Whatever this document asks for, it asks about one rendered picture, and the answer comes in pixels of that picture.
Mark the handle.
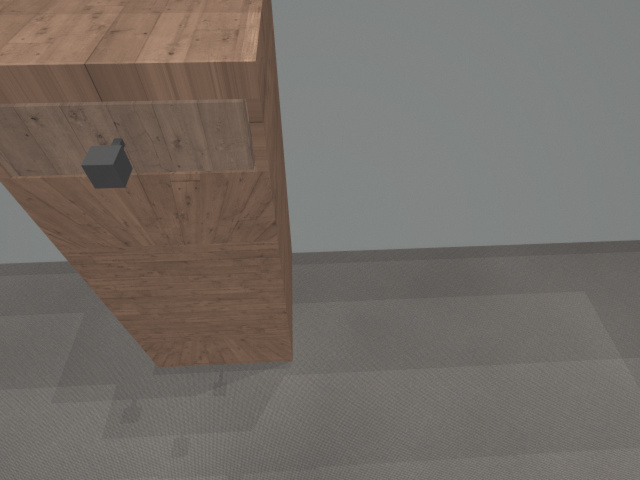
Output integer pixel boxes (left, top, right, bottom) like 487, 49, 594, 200
81, 138, 133, 189

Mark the cabinet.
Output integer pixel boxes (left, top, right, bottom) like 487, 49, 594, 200
0, 0, 293, 367

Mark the drawer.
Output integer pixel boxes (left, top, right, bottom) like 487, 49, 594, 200
0, 99, 255, 176

